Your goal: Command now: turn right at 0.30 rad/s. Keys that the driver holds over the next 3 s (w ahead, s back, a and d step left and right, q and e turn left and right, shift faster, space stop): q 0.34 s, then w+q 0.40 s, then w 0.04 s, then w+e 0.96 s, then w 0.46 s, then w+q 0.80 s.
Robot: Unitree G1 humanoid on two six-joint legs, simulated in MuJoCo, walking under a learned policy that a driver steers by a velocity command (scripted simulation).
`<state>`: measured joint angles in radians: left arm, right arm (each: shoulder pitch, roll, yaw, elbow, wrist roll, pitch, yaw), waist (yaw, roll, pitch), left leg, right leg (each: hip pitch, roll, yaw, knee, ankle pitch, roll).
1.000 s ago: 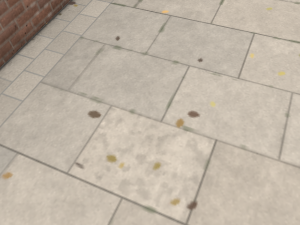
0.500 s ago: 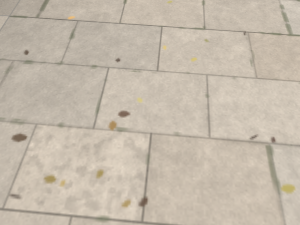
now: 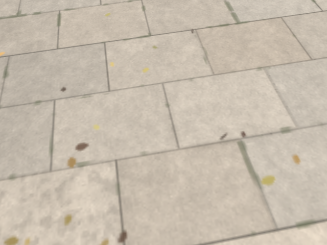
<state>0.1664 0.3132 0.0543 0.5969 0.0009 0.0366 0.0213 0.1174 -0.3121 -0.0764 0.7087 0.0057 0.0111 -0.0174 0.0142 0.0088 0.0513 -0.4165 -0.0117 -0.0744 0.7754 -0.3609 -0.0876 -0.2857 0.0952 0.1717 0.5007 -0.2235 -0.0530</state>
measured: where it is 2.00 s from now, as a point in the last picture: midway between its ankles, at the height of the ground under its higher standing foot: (113, 176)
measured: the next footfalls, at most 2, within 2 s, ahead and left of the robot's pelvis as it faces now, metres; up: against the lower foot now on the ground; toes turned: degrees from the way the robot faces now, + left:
left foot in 0.08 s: +0.05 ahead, +0.15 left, +0.00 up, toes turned -3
left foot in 0.74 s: +0.15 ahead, +0.24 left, +0.00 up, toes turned +22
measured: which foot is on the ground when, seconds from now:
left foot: up 0.00-0.06, down 0.08-0.40, up 0.42-0.72, down 0.74-1.00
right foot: down 0.00-0.76, up 0.78-1.00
